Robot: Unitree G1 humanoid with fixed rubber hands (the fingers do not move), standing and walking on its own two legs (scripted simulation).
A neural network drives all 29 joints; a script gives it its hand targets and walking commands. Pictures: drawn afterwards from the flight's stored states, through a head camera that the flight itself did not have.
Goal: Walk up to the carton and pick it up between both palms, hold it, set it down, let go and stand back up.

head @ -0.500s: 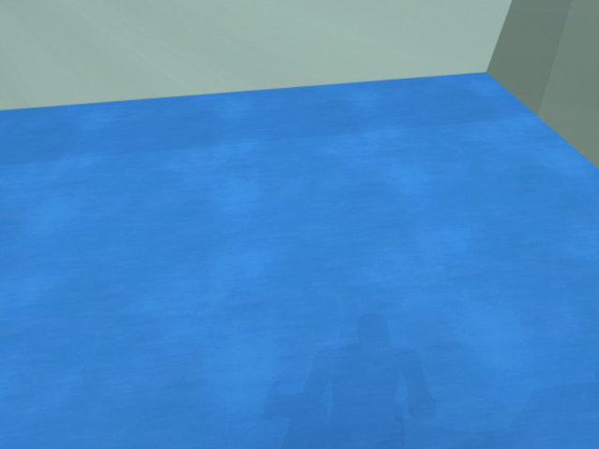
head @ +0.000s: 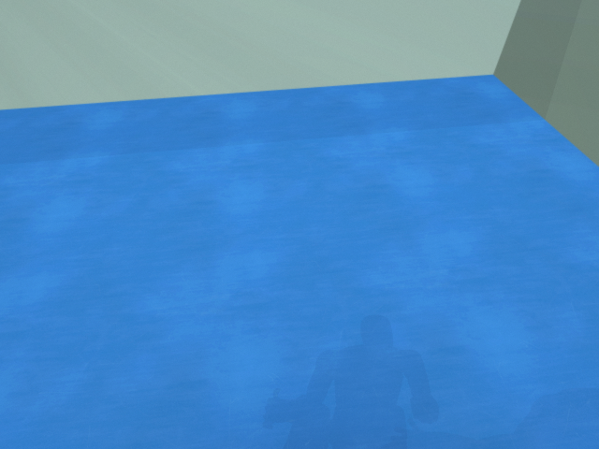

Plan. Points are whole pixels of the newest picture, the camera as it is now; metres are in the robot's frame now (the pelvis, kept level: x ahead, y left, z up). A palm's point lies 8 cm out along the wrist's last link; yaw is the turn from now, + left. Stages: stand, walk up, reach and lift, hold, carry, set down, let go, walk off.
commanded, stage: walk up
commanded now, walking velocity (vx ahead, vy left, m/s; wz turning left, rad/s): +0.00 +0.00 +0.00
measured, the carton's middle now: out of the picture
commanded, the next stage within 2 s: none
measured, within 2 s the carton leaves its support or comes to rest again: neither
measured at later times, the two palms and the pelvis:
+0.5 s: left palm out of the picture +0.04 +0.23 -0.09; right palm out of the picture +0.10 -0.31 -0.12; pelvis -0.05 -0.05 -0.01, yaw +13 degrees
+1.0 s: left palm out of the picture -0.30 +0.22 -0.14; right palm out of the picture +0.07 -0.21 -0.11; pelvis -0.17 -0.06 -0.02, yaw +39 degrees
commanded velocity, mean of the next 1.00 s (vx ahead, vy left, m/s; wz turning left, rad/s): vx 0.00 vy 0.00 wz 0.00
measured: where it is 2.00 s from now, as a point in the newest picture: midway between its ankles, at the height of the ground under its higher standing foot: outside the picture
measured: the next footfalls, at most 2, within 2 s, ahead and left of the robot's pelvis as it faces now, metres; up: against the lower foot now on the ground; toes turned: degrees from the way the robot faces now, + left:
left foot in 0.92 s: -0.21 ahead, +0.09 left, +0.00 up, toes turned +42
right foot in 1.26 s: -0.08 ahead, -0.04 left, +0.00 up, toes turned +48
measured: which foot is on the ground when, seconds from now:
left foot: down 0.00-0.42, up 0.44-0.90, down 0.92-1.00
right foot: down 0.00-0.96, up 0.98-1.00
